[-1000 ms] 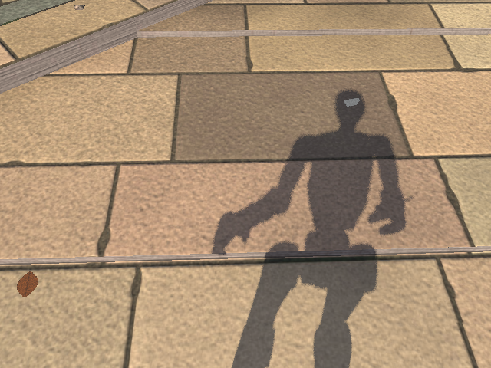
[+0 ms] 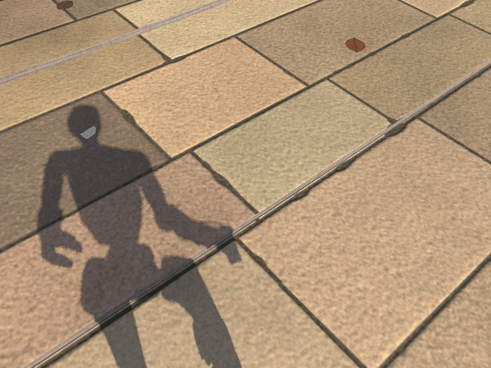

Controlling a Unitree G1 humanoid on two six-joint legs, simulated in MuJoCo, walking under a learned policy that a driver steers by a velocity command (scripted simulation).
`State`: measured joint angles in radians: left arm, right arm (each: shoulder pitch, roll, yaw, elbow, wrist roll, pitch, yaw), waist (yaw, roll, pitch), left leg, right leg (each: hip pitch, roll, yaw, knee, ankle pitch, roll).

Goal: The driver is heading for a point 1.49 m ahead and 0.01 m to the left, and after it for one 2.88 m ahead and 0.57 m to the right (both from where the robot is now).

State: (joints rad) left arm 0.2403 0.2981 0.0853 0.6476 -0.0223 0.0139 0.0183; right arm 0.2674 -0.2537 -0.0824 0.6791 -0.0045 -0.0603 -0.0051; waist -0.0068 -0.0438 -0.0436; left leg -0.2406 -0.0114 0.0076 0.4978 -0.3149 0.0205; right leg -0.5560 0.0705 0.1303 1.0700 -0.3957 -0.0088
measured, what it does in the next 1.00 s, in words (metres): walks ahead: right foot, then left foot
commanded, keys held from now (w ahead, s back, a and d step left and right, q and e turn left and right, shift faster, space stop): w+e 0.14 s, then w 0.42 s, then w+q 0.44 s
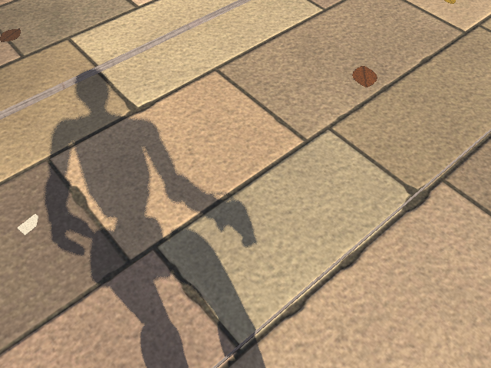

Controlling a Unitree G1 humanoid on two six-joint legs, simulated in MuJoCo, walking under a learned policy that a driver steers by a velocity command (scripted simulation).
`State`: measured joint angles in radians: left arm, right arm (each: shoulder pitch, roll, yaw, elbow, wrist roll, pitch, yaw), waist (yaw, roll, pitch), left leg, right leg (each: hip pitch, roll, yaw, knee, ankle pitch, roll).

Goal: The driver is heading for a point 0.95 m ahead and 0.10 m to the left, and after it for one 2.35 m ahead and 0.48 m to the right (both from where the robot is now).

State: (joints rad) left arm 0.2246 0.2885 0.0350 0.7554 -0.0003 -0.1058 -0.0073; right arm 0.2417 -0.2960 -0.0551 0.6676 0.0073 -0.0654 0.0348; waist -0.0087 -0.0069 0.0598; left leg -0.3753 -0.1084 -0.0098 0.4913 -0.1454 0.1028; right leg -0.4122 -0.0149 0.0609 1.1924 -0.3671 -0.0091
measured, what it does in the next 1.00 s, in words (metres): climbs, turning left: right foot, then left foot 0.03 m higher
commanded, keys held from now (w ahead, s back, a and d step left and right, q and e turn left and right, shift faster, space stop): w+q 0.36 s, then w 0.62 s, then w+e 0.02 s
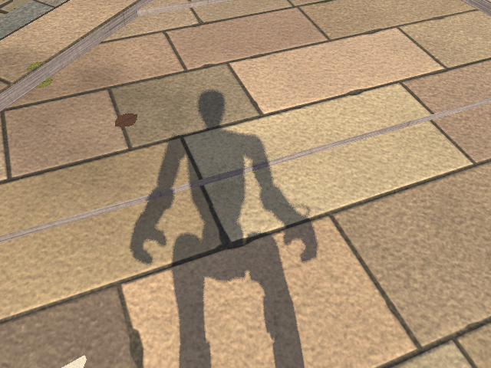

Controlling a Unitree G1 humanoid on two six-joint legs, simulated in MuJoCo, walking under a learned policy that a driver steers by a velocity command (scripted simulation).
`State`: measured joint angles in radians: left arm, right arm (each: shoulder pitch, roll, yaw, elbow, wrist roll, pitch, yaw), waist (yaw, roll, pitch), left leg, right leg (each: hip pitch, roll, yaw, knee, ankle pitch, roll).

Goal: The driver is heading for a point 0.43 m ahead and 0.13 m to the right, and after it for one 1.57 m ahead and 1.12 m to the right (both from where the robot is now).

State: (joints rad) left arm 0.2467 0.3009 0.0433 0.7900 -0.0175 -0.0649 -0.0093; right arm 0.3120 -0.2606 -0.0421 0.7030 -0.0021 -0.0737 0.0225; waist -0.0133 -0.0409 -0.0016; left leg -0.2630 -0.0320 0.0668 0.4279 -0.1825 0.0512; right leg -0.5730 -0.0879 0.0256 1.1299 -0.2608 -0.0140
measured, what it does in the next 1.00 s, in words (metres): walks ahead, turning right: right foot, then left foot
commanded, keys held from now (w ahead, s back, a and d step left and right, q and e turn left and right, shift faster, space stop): w+e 0.36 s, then e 0.64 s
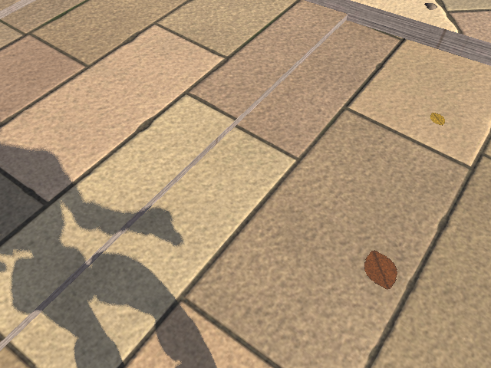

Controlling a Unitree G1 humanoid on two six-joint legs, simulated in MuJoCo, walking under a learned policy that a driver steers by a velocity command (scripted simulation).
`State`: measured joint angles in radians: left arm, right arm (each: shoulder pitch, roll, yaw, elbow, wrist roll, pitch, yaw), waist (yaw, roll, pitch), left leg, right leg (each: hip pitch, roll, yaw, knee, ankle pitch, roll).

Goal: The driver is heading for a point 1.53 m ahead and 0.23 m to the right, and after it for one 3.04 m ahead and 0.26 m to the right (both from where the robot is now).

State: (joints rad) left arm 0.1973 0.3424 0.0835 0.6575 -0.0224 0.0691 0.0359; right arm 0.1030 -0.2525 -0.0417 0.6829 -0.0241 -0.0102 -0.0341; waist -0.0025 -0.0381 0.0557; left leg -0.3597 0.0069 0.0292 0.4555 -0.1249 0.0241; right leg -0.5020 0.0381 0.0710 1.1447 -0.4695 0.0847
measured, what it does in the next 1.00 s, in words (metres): steps on the spot, turning right: right foot, then left foot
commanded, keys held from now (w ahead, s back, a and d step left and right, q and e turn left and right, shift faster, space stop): e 0.40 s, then no key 0.60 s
